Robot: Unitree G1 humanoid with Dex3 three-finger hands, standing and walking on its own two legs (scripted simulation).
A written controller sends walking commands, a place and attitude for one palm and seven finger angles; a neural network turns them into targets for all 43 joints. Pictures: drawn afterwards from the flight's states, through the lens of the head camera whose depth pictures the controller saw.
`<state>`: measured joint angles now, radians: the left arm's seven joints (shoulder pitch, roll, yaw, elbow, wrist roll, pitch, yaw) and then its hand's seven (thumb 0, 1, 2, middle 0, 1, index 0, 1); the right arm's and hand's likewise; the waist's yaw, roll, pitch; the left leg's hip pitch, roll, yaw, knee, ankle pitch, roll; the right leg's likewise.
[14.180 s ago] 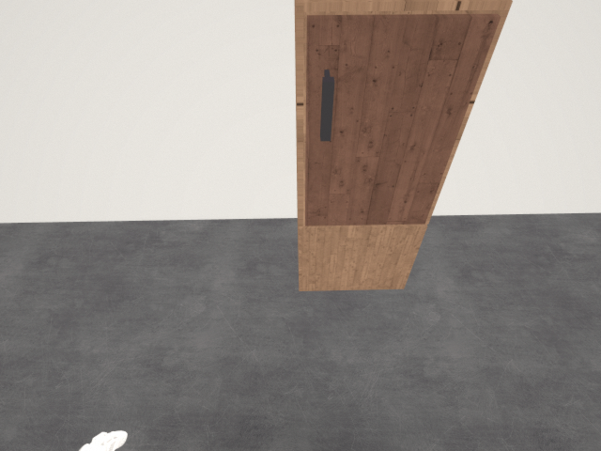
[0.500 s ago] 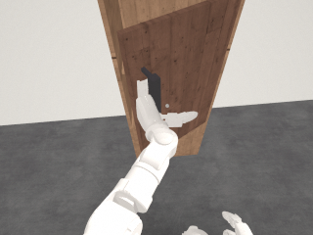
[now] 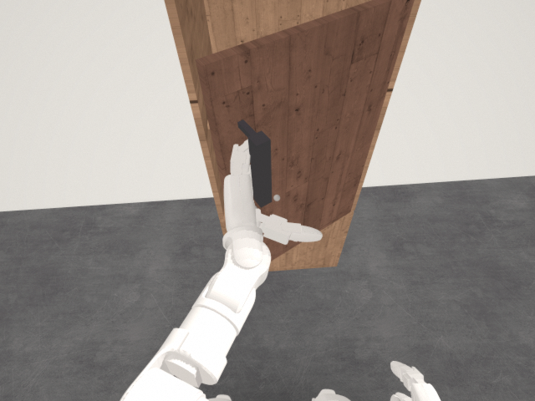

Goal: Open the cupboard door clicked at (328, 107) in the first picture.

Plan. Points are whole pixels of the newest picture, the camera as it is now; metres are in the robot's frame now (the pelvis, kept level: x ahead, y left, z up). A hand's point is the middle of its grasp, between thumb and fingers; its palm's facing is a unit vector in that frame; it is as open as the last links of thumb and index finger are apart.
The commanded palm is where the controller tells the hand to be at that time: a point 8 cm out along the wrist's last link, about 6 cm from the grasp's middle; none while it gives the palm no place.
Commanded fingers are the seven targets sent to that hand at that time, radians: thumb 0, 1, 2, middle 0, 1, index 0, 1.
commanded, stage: slide the hand sideways off the handle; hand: left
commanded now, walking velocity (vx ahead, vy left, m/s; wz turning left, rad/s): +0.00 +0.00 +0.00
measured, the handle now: (254, 164) +0.45 +0.04 +0.10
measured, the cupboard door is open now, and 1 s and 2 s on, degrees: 30 32 32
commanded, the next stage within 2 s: draw the hand back to the body in 1.06 s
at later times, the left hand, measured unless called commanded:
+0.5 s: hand (264, 219) +0.34 +0.02 +0.11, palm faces +0.02 -1.00 -0.02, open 16.3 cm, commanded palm +0.31 +0.08 +0.10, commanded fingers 0.00 -0.50 0.30 -0.15 -0.30 -0.15 -0.30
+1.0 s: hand (228, 245) +0.30 +0.06 +0.11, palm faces +0.04 -1.00 +0.00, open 16.3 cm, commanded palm +0.26 +0.12 +0.10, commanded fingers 0.00 -0.50 0.30 -0.15 -0.30 -0.15 -0.30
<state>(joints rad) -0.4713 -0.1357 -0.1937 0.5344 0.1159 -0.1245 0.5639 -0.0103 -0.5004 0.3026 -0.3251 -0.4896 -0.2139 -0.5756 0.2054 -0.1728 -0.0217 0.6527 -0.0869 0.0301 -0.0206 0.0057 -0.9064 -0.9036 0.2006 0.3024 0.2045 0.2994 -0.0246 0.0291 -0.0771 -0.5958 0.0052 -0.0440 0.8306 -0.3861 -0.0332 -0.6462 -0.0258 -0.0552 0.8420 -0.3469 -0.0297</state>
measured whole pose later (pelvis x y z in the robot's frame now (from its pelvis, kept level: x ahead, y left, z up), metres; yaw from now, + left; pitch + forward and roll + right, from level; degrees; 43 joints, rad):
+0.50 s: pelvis +0.02 +0.01 +0.02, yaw -2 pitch +3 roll +1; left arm -0.13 -0.10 -0.24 0.28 0.04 -0.19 0.35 -0.01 -0.51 0.30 -0.15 -0.31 -0.16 -0.31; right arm 0.22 -0.17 0.01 0.59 -0.03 0.02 0.00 0.01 -0.91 -0.90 0.20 0.30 0.20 0.30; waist 0.00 0.04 -0.04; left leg -0.37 0.02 0.00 0.68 -0.37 -0.02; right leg -0.44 -0.01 -0.02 0.70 -0.32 -0.01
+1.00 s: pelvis +0.03 +0.01 +0.02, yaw -2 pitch +2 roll +0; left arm 0.16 -0.03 -0.25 -0.06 0.03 -0.14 0.24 -0.01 -0.51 0.30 -0.15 -0.30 -0.15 -0.30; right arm 0.20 -0.17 0.02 0.54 -0.02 0.00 -0.01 0.01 -0.91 -0.90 0.20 0.30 0.20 0.30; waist 0.02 0.03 -0.03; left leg -0.35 0.01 -0.01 0.71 -0.40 -0.02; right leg -0.41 -0.02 -0.03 0.72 -0.35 -0.01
